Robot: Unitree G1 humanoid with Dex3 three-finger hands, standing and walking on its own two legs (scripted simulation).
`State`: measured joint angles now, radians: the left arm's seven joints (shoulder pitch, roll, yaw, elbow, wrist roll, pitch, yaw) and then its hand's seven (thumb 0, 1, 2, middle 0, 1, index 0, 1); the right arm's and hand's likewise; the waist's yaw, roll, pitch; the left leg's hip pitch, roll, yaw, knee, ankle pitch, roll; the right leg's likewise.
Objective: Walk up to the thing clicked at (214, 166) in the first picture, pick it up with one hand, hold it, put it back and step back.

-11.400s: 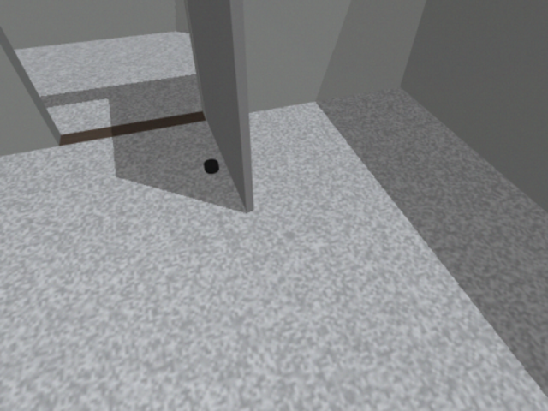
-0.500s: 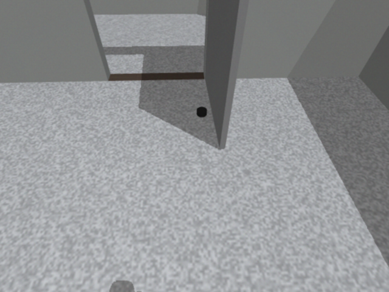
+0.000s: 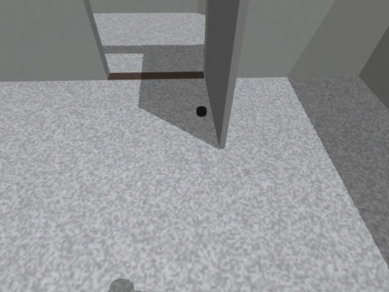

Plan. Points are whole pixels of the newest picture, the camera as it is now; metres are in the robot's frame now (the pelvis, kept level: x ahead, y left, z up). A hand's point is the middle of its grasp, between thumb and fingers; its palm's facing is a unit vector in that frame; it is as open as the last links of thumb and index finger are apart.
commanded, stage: stand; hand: left
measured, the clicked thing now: (201, 111) +1.50 -0.07 -0.76
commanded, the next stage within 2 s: walk up in 1.22 s
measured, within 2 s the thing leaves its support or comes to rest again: neither
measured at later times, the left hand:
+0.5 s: hand out of the picture +0.07 +0.26 -0.16, palm faces -0.04 -0.94 -0.34, open 7.4 cm
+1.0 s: hand out of the picture +0.06 +0.26 -0.16, palm faces -0.05 -0.94 -0.34, open 7.4 cm
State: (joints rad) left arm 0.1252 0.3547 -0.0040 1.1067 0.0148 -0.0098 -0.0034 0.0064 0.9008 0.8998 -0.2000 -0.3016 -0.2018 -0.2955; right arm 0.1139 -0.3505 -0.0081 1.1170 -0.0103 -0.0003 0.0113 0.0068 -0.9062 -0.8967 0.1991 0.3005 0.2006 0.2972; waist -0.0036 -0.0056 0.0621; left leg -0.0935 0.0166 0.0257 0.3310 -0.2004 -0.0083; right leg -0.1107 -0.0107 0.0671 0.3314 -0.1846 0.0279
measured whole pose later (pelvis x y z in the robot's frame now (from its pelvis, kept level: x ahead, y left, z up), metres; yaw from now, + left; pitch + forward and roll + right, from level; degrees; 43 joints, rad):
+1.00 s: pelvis -0.01 +0.00 +0.00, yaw +0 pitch -3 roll +0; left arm 0.14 0.36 -0.01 1.11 0.02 -0.01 0.00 0.01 0.90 0.90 -0.20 -0.30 -0.20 -0.30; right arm 0.12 -0.35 -0.01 1.13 -0.01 0.00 0.02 0.01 -0.91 -0.90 0.20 0.30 0.20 0.30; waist 0.00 -0.01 0.06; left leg -0.10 0.01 0.03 0.33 -0.19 0.00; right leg -0.11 -0.02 0.07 0.33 -0.17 0.03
